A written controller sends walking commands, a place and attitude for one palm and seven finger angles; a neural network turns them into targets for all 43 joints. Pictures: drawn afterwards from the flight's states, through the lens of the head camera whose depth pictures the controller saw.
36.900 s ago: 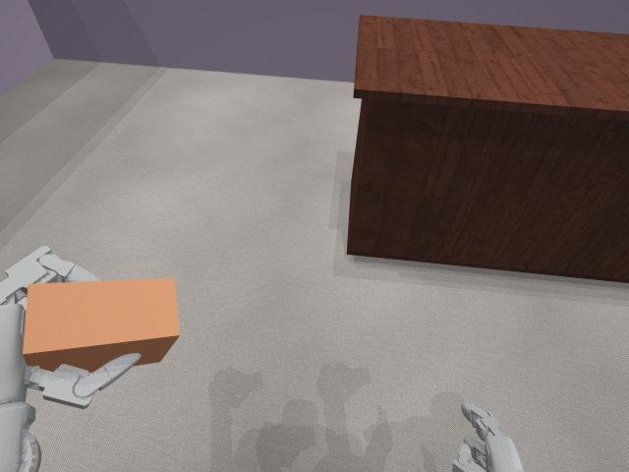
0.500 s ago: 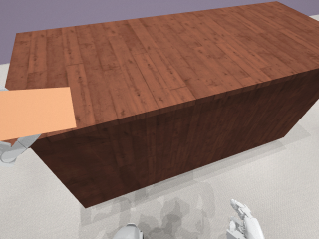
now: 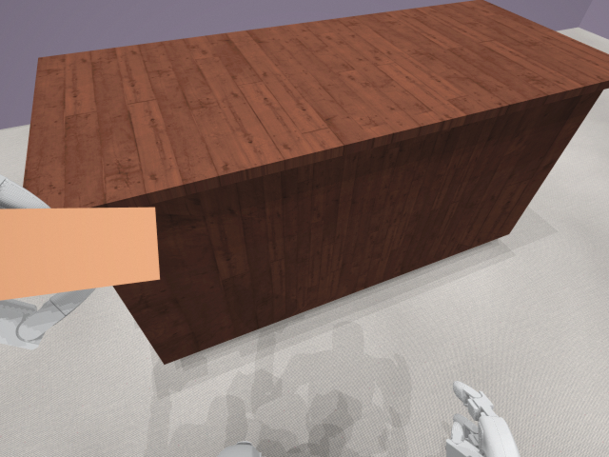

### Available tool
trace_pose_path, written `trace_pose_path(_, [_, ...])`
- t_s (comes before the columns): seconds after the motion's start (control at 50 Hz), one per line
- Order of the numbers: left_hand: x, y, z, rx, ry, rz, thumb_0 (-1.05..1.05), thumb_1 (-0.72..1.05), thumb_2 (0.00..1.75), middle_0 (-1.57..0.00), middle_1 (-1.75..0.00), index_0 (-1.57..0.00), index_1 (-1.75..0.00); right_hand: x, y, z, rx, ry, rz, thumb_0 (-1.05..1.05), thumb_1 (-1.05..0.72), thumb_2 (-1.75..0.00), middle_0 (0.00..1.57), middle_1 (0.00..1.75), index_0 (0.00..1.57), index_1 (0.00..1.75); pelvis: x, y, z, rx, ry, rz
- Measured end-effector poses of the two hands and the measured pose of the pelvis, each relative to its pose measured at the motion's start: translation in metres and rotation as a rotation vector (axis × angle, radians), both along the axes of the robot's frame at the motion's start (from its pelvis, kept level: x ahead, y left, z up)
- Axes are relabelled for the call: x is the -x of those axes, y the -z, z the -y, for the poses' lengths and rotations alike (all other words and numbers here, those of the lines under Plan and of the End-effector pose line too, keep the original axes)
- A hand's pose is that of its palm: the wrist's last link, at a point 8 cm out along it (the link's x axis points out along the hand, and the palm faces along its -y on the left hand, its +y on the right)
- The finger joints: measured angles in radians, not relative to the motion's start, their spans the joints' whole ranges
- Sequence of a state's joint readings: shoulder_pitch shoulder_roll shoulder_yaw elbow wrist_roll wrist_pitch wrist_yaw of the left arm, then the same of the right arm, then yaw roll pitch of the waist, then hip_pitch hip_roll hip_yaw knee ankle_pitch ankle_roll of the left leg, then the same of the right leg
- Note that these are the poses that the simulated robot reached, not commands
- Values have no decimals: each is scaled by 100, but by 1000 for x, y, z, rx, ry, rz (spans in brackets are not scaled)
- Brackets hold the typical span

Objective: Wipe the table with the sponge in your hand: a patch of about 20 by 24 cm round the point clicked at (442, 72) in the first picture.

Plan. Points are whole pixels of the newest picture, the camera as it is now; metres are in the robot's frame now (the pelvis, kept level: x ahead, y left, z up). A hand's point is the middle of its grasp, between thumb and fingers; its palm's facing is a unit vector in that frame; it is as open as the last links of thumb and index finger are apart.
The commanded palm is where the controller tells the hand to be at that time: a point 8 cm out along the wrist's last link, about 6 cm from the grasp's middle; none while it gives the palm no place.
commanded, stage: stop stepping back and stand still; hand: left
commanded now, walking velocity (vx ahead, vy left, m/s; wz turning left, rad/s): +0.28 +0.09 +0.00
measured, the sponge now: (90, 248) +0.24 +0.19 +0.24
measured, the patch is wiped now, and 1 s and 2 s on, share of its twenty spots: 1.00 1.00 1.00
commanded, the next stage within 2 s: stand and wait in 0.66 s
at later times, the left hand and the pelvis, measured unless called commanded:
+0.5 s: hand out of the picture +0.11 +0.20 +0.26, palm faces +0.46 -0.81 -0.36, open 9.5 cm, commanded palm +0.06 +0.26 +0.27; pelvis -0.09 -0.03 +0.01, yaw +1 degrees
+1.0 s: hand out of the picture +0.13 +0.20 +0.27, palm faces +0.51 -0.77 -0.38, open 9.5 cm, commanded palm +0.07 +0.26 +0.27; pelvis -0.07 -0.03 +0.02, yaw +3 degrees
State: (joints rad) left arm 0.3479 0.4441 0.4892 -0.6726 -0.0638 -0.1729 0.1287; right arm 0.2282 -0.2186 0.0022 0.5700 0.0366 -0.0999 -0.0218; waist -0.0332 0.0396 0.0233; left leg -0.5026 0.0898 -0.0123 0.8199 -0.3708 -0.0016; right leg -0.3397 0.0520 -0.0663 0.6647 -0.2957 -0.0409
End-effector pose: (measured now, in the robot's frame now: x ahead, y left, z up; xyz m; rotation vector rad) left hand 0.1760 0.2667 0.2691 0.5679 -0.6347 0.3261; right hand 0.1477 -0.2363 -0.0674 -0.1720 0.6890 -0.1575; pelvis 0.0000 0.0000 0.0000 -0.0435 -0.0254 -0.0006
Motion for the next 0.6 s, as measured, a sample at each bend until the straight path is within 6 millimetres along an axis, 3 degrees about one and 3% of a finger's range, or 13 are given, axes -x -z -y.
trace_pose_path(0.06, [22, 3, 2, 35, 18, -9, -1, -47, 108, -78, -138, -80, -138, 24, 7, 3, -5, 6, -66, 1, -91, -90, 21, 30, 20, 30, 16, -3, 3, 2, -6, 19])
trace_pose_path(0.14, [43, 2, -3, 82, 16, 6, -1, -47, 108, -78, -138, -80, -138, 51, -1, 5, 12, 27, -91, 2, -91, -90, 21, 30, 20, 30, 33, -9, 4, -27, 16, -12])
trace_pose_path(0.22, [54, 4, -7, 99, 23, 52, -1, -47, 108, -78, -138, -80, -138, 67, -5, 7, 53, 41, -14, 2, -91, -90, 21, 30, 20, 30, 55, -1, 0, -24, 23, -23])
trace_pose_path(0.36, [69, 0, 4, 114, -11, -16, -1, -47, 108, -78, -138, -79, -138, 98, -10, 2, -29, 42, 25, 2, -91, -90, 21, 30, 20, 30, 73, -15, 12, -39, 13, -8])
trace_pose_path(0.48, [101, 2, 23, 47, -18, -16, -1, -47, 108, -78, -138, -79, -138, 103, 13, 17, -11, -34, -60, 2, -90, -90, 21, 30, 20, 30, 88, -4, 27, -18, -21, 7])
trace_pose_path(0.6, [112, -8, 21, 81, -30, 35, -1, -47, 108, -78, -138, -80, -138, 102, -2, 31, 44, -9, -67, 2, -91, -90, 21, 30, 20, 30, 94, -13, 28, -50, -14, -12])
